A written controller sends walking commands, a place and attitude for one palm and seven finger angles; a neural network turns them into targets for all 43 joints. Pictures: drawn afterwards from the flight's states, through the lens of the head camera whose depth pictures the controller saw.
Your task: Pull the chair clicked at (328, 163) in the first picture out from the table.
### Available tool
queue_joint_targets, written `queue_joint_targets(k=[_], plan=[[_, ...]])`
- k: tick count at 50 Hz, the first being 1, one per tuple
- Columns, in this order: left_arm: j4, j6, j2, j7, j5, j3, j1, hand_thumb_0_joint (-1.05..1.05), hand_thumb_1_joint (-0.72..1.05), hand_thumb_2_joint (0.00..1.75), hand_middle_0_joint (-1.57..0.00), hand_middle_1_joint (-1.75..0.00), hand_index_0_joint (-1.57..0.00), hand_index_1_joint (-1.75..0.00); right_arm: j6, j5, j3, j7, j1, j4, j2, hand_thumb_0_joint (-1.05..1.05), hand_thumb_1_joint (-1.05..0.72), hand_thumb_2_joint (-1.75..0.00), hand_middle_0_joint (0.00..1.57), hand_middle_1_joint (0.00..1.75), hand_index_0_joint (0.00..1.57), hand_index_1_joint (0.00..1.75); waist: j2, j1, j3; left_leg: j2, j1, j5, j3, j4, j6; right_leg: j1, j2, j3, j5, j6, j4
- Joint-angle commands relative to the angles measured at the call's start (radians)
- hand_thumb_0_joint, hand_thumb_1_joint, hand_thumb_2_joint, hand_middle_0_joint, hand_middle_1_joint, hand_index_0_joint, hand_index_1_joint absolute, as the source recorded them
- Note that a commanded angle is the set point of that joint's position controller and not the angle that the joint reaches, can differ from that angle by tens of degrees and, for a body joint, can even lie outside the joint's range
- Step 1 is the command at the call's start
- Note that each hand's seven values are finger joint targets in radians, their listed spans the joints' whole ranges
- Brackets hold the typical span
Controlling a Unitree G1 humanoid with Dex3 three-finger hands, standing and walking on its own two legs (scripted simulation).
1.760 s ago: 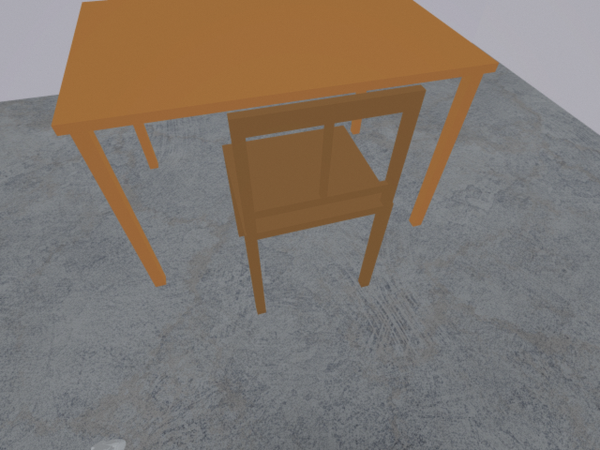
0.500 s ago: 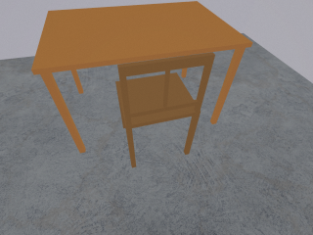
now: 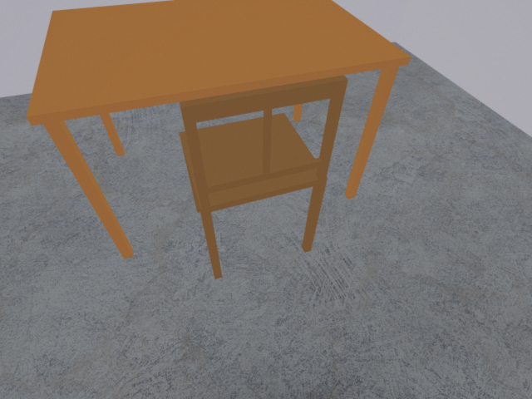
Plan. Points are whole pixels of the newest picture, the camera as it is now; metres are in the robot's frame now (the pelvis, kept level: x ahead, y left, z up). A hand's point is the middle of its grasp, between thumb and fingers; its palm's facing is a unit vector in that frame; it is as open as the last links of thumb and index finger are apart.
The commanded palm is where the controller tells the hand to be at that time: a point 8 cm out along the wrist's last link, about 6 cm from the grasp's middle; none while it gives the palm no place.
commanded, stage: walk to a spot facing it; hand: left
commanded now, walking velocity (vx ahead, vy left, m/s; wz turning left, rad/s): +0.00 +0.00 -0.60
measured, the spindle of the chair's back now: (266, 142) +0.78 +0.05 -0.11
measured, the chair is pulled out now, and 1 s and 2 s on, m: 0.00 0.00 0.00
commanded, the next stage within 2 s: none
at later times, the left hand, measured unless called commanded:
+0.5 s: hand out of the picture +0.04 +0.18 -0.16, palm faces -0.15 -0.96 -0.24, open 7.4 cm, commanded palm none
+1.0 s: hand (164, 395) +0.16 +0.19 -0.17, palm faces -0.53 -0.82 -0.21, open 7.4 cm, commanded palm none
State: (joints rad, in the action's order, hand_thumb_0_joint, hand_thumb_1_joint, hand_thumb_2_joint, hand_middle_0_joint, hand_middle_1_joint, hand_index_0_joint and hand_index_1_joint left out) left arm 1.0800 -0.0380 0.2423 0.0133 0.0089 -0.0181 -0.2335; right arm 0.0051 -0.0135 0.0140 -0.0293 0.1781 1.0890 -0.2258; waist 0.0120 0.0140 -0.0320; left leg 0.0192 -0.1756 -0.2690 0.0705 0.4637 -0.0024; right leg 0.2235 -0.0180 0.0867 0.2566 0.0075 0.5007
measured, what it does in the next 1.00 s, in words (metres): steps on the spot, turning right: left foot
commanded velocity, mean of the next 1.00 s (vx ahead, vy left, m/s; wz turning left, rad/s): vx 0.00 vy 0.00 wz -0.60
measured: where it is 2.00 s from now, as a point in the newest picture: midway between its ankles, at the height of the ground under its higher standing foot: outside the picture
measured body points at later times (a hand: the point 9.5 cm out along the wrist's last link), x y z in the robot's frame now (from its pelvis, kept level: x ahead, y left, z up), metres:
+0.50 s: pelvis -0.01 -0.01 +0.00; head +0.02 -0.03 +0.45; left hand +0.05 +0.23 -0.14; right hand +0.05 -0.29 -0.14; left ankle +0.01 +0.14 -0.69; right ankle +0.00 -0.11 -0.74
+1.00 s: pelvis -0.02 +0.05 +0.00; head +0.01 +0.06 +0.45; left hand +0.19 +0.23 -0.15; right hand -0.14 -0.18 -0.13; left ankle +0.02 +0.13 -0.74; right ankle -0.10 -0.09 -0.68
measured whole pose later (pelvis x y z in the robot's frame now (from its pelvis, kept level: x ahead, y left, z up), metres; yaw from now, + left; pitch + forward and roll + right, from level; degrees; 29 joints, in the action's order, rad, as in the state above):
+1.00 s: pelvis -0.02 +0.05 +0.00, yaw -35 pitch -1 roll -1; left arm 0.94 -0.09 0.27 -0.03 0.02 -0.09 -0.22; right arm 0.00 -0.02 0.03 -0.03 0.31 0.94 -0.19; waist 0.04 -0.01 -0.04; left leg 0.06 -0.15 -0.27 0.20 0.44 0.04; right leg 0.46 0.05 0.01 0.37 0.08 0.96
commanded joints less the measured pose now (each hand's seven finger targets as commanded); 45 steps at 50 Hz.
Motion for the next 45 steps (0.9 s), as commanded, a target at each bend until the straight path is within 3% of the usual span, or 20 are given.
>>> queue_joint_targets(k=[1,4,6,7,8,9,10,11,13,22,28,30,31,32,33,34,35,37,39,45], plan=[[-0.099,0.001,0.108,-0.007,0.009,-0.046,-0.026,0.00,0.90,0.90,-0.20,-0.30,-0.20,-0.30,-0.007,-0.003,0.057,-0.013,0.032,-0.088,-0.185,0.00,-0.90,-0.90,0.20,0.30,0.20,0.30,-0.131,-0.005,-0.015,0.234,0.003,0.091,-0.157,-0.124,0.084,0.134,0.021,-0.006,-0.051,-0.012,0.129],[-0.120,-0.006,0.080,-0.015,0.011,-0.056,-0.069,0.00,0.90,0.90,-0.20,-0.30,-0.20,-0.30,-0.007,-0.005,0.071,-0.007,-0.009,-0.126,-0.186,0.00,-0.90,-0.90,0.20,0.30,0.20,0.30,-0.185,0.020,-0.016,0.304,-0.059,0.130,-0.137,-0.120,0.137,0.113,0.030,-0.069,0.159,0.002,0.272],[-0.115,0.003,0.078,-0.018,0.014,-0.063,-0.143,0.00,0.90,0.90,-0.20,-0.30,-0.20,-0.30,-0.003,-0.007,0.075,-0.004,-0.041,-0.151,-0.174,0.00,-0.90,-0.90,0.20,0.30,0.20,0.30,-0.121,0.059,-0.006,0.265,-0.107,0.129,-0.058,0.037,0.094,0.024,0.049,-0.048,0.050,-0.010,0.113],[-0.113,0.015,0.133,-0.013,0.023,-0.072,-0.176,0.00,0.90,0.90,-0.20,-0.30,-0.20,-0.30,0.004,-0.002,0.072,0.000,-0.037,-0.166,-0.141,0.00,-0.90,-0.90,0.20,0.30,0.20,0.30,0.101,0.070,0.003,0.147,-0.171,0.007,0.037,0.254,0.019,-0.009,0.122,0.115,-0.127,-0.042,-0.068],[-0.123,0.025,0.225,0.003,0.029,-0.091,-0.179,0.00,0.90,0.90,-0.20,-0.30,-0.20,-0.30,0.006,0.002,0.057,0.003,-0.025,-0.201,-0.063,0.00,-0.90,-0.90,0.20,0.30,0.20,0.30,0.358,0.053,0.011,0.007,-0.382,-0.305,0.074,0.488,-0.038,-0.085,0.344,0.457,-0.330,-0.128,-0.204],[-0.124,0.023,0.205,0.015,0.011,-0.088,-0.215,0.00,0.90,0.90,-0.20,-0.30,-0.20,-0.30,0.014,-0.001,0.059,-0.004,-0.067,-0.205,-0.094,0.00,-0.90,-0.90,0.20,0.30,0.20,0.30,0.258,0.076,0.022,0.015,-0.364,-0.307,-0.070,0.592,-0.027,-0.056,0.337,0.471,-0.381,-0.153,-0.219],[-0.134,0.026,0.184,0.020,0.010,-0.088,-0.162,0.00,0.90,0.90,-0.20,-0.30,-0.20,-0.30,0.015,0.001,0.064,-0.002,-0.053,-0.201,-0.095,0.00,-0.90,-0.90,0.20,0.30,0.20,0.30,0.247,0.039,-0.005,0.038,-0.390,-0.250,-0.102,0.640,-0.024,-0.042,0.301,0.420,-0.350,-0.156,-0.221],[-0.151,0.026,0.155,0.018,0.007,-0.085,-0.114,0.00,0.90,0.90,-0.20,-0.30,-0.20,-0.30,0.013,0.000,0.066,0.001,-0.046,-0.193,-0.099,0.00,-0.90,-0.90,0.20,0.30,0.20,0.30,0.157,0.019,-0.015,0.050,-0.394,-0.189,-0.106,0.670,-0.030,-0.031,0.273,0.379,-0.315,-0.179,-0.199],[-0.174,0.032,0.142,0.016,0.005,-0.085,-0.090,0.00,0.90,0.90,-0.20,-0.30,-0.20,-0.30,0.009,-0.004,0.064,0.007,-0.038,-0.189,-0.083,0.00,-0.90,-0.90,0.20,0.30,0.20,0.30,0.073,0.009,0.027,0.054,-0.366,-0.122,-0.098,0.651,-0.043,-0.042,0.229,0.319,-0.319,-0.182,-0.177],[-0.187,0.027,0.151,0.011,0.014,-0.098,-0.154,0.00,0.90,0.90,-0.20,-0.30,-0.20,-0.30,0.011,0.001,0.062,-0.001,-0.103,-0.246,-0.070,0.00,-0.90,-0.90,0.20,0.30,0.20,0.30,0.115,0.046,0.099,0.010,-0.333,-0.129,-0.098,0.450,-0.063,-0.123,0.187,0.386,-0.334,-0.192,-0.165],[-0.222,0.010,0.176,0.007,0.018,-0.108,-0.077,0.00,0.90,0.90,-0.20,-0.30,-0.20,-0.30,-0.002,0.016,0.062,-0.011,-0.050,-0.267,-0.069,0.00,-0.90,-0.90,0.20,0.30,0.20,0.30,0.149,0.020,0.100,-0.045,-0.121,-0.117,-0.101,0.160,-0.033,0.006,0.150,0.450,-0.343,-0.157,-0.146],[-0.239,0.004,0.166,0.003,0.012,-0.108,-0.026,0.00,0.90,0.90,-0.20,-0.30,-0.20,-0.30,-0.014,0.017,0.065,-0.019,0.061,-0.244,-0.089,0.00,-0.90,-0.90,0.20,0.30,0.20,0.30,0.139,-0.031,0.121,-0.035,0.100,0.011,-0.101,-0.055,-0.016,0.132,0.081,0.404,-0.226,-0.086,-0.085],[-0.254,0.002,0.117,-0.002,0.007,-0.100,-0.026,0.00,0.90,0.90,-0.20,-0.30,-0.20,-0.30,-0.023,0.013,0.073,-0.026,0.093,-0.239,-0.142,0.00,-0.90,-0.90,0.20,0.30,0.20,0.30,0.006,-0.049,0.132,0.103,0.232,-0.025,-0.228,-0.164,0.019,0.274,-0.015,0.308,-0.052,-0.039,0.022],[-0.267,0.003,0.074,-0.014,0.002,-0.093,-0.043,0.00,0.90,0.90,-0.20,-0.30,-0.20,-0.30,-0.020,0.004,0.092,-0.022,0.067,-0.266,-0.234,0.00,-0.90,-0.90,0.20,0.30,0.20,0.30,-0.275,-0.034,0.110,0.354,0.245,-0.038,-0.486,-0.250,0.083,0.435,-0.114,0.120,0.263,0.015,0.250],[-0.272,0.006,0.109,-0.015,0.019,-0.104,-0.005,0.00,0.90,0.90,-0.20,-0.30,-0.20,-0.30,-0.014,-0.001,0.085,-0.019,0.049,-0.284,-0.236,0.00,-0.90,-0.90,0.20,0.30,0.20,0.30,-0.225,-0.036,0.035,0.451,0.083,0.002,-0.535,-0.255,0.164,0.438,-0.040,0.036,0.296,0.043,0.441],[-0.247,0.000,0.133,-0.020,0.030,-0.111,-0.037,0.00,0.90,0.90,-0.20,-0.30,-0.20,-0.30,-0.015,-0.007,0.063,-0.017,-0.014,-0.294,-0.173,0.00,-0.90,-0.90,0.20,0.30,0.20,0.30,-0.142,0.003,0.006,0.389,-0.015,0.006,-0.450,-0.258,0.170,0.389,-0.011,0.039,0.215,0.055,0.551],[-0.220,-0.004,0.123,-0.029,0.033,-0.114,-0.059,0.00,0.90,0.90,-0.20,-0.30,-0.20,-0.30,-0.021,-0.009,0.054,-0.019,-0.059,-0.298,-0.134,0.00,-0.90,-0.90,0.20,0.30,0.20,0.30,-0.141,0.029,-0.011,0.306,-0.051,0.089,-0.328,-0.239,0.142,0.366,-0.006,0.025,0.137,0.060,0.622],[-0.204,-0.011,0.098,-0.043,0.026,-0.102,-0.080,0.00,0.90,0.90,-0.20,-0.30,-0.20,-0.30,-0.028,-0.001,0.039,-0.019,-0.064,-0.299,-0.114,0.00,-0.90,-0.90,0.20,0.30,0.20,0.30,-0.145,0.040,-0.006,0.225,-0.072,0.191,-0.172,-0.212,0.105,0.350,0.009,-0.014,0.053,0.064,0.714],[-0.206,-0.018,0.088,-0.045,0.022,-0.097,-0.063,0.00,0.90,0.90,-0.20,-0.30,-0.20,-0.30,-0.029,-0.005,0.040,-0.020,0.000,-0.279,-0.118,0.00,-0.90,-0.90,0.20,0.30,0.20,0.30,-0.173,0.021,-0.014,0.212,-0.012,0.229,-0.133,-0.201,0.107,0.387,0.012,-0.029,0.043,0.075,0.725],[-0.233,-0.026,0.073,-0.048,0.015,-0.081,0.045,0.00,0.90,0.90,-0.20,-0.30,-0.20,-0.30,-0.035,-0.005,0.054,-0.022,0.143,-0.223,-0.143,0.00,-0.90,-0.90,0.20,0.30,0.20,0.30,-0.142,-0.031,-0.012,0.293,0.129,0.324,-0.128,-0.187,0.161,0.419,0.070,-0.062,0.087,0.084,0.556]])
